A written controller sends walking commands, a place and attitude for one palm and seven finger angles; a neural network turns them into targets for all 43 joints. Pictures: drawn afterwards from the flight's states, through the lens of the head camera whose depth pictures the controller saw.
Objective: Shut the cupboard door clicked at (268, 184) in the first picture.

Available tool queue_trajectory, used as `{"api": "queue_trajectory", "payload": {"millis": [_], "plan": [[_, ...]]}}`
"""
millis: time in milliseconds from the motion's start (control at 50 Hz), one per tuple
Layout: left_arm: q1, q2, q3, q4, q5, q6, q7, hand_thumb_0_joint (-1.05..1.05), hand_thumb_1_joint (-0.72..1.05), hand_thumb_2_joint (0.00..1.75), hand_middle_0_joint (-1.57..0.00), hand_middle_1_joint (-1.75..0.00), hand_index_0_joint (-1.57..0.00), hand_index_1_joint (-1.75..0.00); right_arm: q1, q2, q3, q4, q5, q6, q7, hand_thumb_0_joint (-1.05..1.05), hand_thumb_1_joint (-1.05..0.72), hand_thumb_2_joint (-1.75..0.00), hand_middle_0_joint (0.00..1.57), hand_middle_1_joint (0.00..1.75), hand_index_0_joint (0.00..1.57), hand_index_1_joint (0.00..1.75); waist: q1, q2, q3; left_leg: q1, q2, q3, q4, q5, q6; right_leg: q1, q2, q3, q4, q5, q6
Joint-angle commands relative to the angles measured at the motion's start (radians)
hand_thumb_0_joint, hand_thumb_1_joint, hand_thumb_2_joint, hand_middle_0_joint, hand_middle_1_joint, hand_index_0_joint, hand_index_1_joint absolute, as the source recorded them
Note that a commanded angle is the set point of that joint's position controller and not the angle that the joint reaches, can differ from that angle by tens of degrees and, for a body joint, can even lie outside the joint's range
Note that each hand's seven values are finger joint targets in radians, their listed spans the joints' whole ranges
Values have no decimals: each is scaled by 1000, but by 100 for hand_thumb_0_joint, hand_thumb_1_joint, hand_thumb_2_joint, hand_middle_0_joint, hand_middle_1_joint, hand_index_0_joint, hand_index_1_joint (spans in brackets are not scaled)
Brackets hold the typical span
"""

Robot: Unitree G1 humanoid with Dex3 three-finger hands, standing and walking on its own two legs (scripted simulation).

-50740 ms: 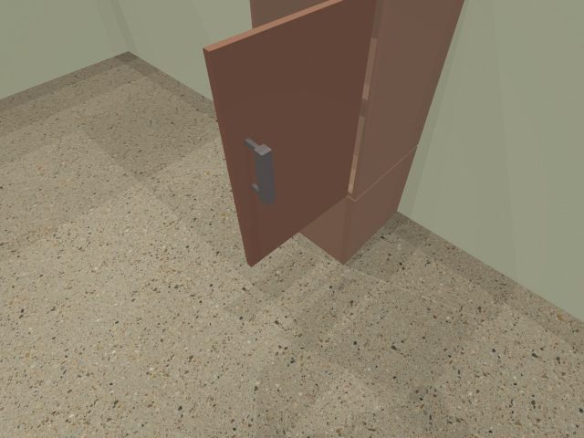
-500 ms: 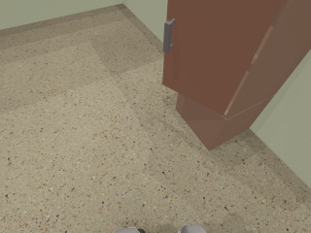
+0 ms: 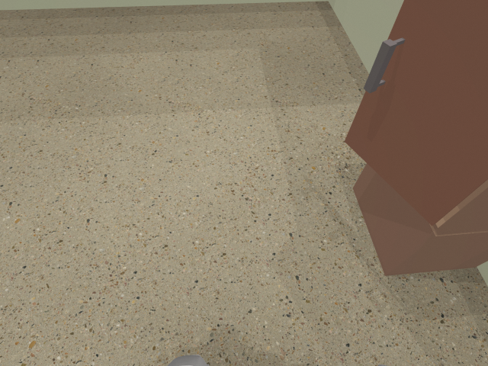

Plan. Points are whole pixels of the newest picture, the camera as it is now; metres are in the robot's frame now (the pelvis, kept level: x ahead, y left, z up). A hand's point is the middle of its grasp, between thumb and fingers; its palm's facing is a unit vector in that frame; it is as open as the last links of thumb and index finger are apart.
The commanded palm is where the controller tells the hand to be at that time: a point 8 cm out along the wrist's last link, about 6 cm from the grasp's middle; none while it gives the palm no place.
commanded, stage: walk to a spot facing it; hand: left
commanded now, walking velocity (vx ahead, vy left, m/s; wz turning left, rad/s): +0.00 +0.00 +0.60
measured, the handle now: (384, 65) +0.82 -0.33 +0.01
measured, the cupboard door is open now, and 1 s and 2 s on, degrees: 25 25 25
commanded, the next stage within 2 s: turn to face it in 1.56 s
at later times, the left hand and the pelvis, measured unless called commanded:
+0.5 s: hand out of the picture +0.00 +0.18 -0.15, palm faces +0.32 -0.91 -0.25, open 7.4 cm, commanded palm none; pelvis +0.00 -0.03 +0.01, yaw +19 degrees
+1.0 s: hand out of the picture +0.08 +0.24 -0.13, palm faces +0.51 -0.82 -0.26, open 7.4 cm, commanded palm none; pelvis +0.08 +0.00 +0.00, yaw +34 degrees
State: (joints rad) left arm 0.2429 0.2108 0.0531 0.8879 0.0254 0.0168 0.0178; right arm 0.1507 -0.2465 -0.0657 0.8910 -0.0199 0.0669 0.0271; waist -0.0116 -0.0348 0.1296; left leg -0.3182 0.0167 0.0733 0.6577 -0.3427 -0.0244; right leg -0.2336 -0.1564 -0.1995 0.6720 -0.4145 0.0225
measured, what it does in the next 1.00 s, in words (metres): steps on the spot, turning left: left foot, then right foot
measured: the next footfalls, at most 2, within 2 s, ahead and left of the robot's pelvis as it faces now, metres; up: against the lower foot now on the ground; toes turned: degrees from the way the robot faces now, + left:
left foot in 0.02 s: +0.04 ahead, +0.14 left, +0.00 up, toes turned +5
right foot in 0.26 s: +0.08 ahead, -0.13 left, +0.00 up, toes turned +4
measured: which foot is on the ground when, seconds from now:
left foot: up 0.00-0.00, down 0.02-0.26, up 0.28-0.58, down 0.60-0.98, up 1.00-1.00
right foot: down 0.00-0.02, up 0.04-0.24, down 0.26-0.60, up 0.62-0.98, down 1.00-1.00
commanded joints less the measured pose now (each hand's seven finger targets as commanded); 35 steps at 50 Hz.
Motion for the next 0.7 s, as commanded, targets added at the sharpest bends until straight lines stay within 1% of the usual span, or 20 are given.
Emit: {"api": "queue_trajectory", "payload": {"millis": [0, 20, 60, 140, 200, 220, 240, 260, 280, 300, 340, 400, 480, 520, 540, 560, 580, 600, 640, 680], "plan": [[10, 108, 30, -120, -4, -6, 9, 0, 90, 90, -20, -30, -20, -30, 166, -261, -64, -37, -3, -36, -16, 0, -90, -90, 20, 30, 20, 30, -73, 337, -258, 387, 393, -448, -254, 847, 251, -337, 37, 73, 403, -259, 43], [-59, 130, 35, -131, 2, 5, 16, 0, 90, 90, -20, -30, -20, -30, 194, -235, -55, -17, -8, -34, -25, 0, -90, -90, 20, 30, 20, 30, -92, 235, -233, 335, 345, -397, -250, 711, 257, -339, 36, 156, 442, -201, 30], [-92, 132, 39, -114, -5, 10, 14, 0, 90, 90, -20, -30, -20, -30, 88, -200, -45, -45, -10, -35, -41, 0, -90, -90, 20, 30, 20, 30, -62, 275, -173, 198, 296, -372, -268, 531, 234, -342, 27, 193, 449, -130, 35], [-6, 110, 38, -81, -8, 8, -3, 0, 90, 90, -20, -30, -20, -30, -15, -189, -41, -77, -14, -32, -45, 0, -90, -90, 20, 30, 20, 30, -6, 212, -179, 134, 198, -311, -236, 418, 180, -198, 90, 155, 188, -68, 33], [128, 110, 46, -43, -3, 1, -4, 0, 90, 90, -20, -30, -20, -30, -92, -177, -42, -100, -6, -19, -37, 0, -90, -90, 20, 30, 20, 30, 60, 156, -142, -96, 131, -296, -200, 147, 133, 39, 134, 101, -56, 125, 33], [161, 140, 52, -39, 6, -9, -1, 0, 90, 90, -20, -30, -20, -30, -92, -144, -40, -109, 1, -17, -32, 0, -90, -90, 20, 30, 20, 30, 74, 61, -124, -183, 51, -245, -99, 28, 87, 104, 74, 163, -203, 126, 21], [165, 236, 69, -56, 20, -23, 9, 0, 90, 90, -20, -30, -20, -30, -55, -79, -33, -125, 7, -16, -24, 0, -90, -90, 20, 30, 20, 30, 75, -212, -126, -317, -80, -132, 152, -156, 17, 145, -173, 493, -387, 39, -67], [133, 265, 63, -71, 13, -16, 9, 0, 90, 90, -20, -30, -20, -30, -59, -78, -39, -127, -3, -12, -17, 0, -90, -90, 20, 30, 20, 30, 76, -240, -124, -277, -86, -128, 424, -278, 10, 27, -309, 580, -457, 1, -153], [81, 227, 64, -85, 8, -21, 16, 0, 90, 90, -20, -30, -20, -30, -47, -93, -48, -114, -7, -6, -16, 0, -90, -90, 20, 30, 20, 30, 40, -231, -113, -283, -43, -170, 568, -220, 17, -27, -294, 580, -450, -11, -169], [27, 197, 57, -96, 6, -18, 19, 0, 90, 90, -20, -30, -20, -30, -45, -92, -49, -99, -8, -3, -12, 0, -90, -90, 20, 30, 20, 30, 18, -210, -70, -285, -14, -166, 637, -162, 13, -73, -256, 494, -430, 9, -161], [-37, 149, 46, -109, 9, -18, 23, 0, 90, 90, -20, -30, -20, -30, -11, -67, -40, -76, -4, 1, 1, 0, -90, -90, 20, 30, 20, 30, -21, -153, -86, -245, 7, -120, 611, -97, -5, -57, -186, 286, -364, 188, -141], [25, 167, 54, -88, 11, -23, 26, 0, 90, 90, -20, -30, -20, -30, -52, -32, -21, -82, 2, -5, 5, 0, -90, -90, 20, 30, 20, 30, 22, -136, -133, -187, 9, -45, 373, -142, -19, 70, -195, 180, -289, 469, -149], [80, 202, 71, -55, 13, -17, 20, 0, 90, 90, -20, -30, -20, -30, -59, -8, -11, -88, 8, -18, 4, 0, -90, -90, 20, 30, 20, 30, 57, -163, -164, -115, -5, 16, 137, -151, -3, 158, -222, 136, -220, 594, -147], [70, 201, 74, -49, 8, -16, 14, 0, 90, 90, -20, -30, -20, -30, -4, -24, -10, -83, 5, -27, 0, 0, -90, -90, 20, 30, 20, 30, 33, -147, -189, -17, -6, 32, -25, -75, 10, 126, -224, 106, -186, 439, -110], [57, 193, 72, -48, 2, -13, 7, 0, 90, 90, -20, -30, -20, -30, 42, -48, -16, -71, 2, -33, 1, 0, -90, -90, 20, 30, 20, 30, 9, -101, -200, 105, -3, 22, -152, -17, 21, 42, -199, 60, -129, 261, -67], [55, 156, 69, -63, -7, -5, -1, 0, 90, 90, -20, -30, -20, -30, 108, -128, -32, -55, -5, -44, -1, 0, -90, -90, 20, 30, 20, 30, -32, 112, -208, 253, 119, -193, -300, -24, 81, -159, -125, 9, 43, 5, -10], [-6, 87, 48, -121, -6, -4, -14, 0, 90, 90, -20, -30, -20, -30, 185, -245, -60, -42, -19, -44, -10, 0, -90, -90, 20, 30, 20, 30, -81, 412, -167, 349, 363, -548, -388, 14, 205, -452, 19, -17, 293, -265, 49], [-129, 115, 40, -155, 10, -2, -14, 0, 90, 90, -20, -30, -20, -30, 250, -240, -58, -8, -19, -42, -16, 0, -90, -90, 20, 30, 20, 30, -129, 309, -124, 257, 388, -593, -443, -171, 259, -491, 17, 108, 393, -217, 24], [-166, 111, 48, -132, 9, -14, -25, 0, 90, 90, -20, -30, -20, -30, 185, -171, -34, -20, -15, -61, -33, 0, -90, -90, 20, 30, 20, 30, -77, 270, -70, 169, 290, -504, -440, -207, 210, -507, 15, 169, 466, -40, 20], [-119, 109, 49, -94, 5, -21, -36, 0, 90, 90, -20, -30, -20, -30, 146, -141, -19, -28, -12, -78, -41, 0, -90, -90, 20, 30, 20, 30, -41, 208, -79, 191, 231, -411, -417, -35, 196, -482, 24, 180, 454, 57, 32]]}}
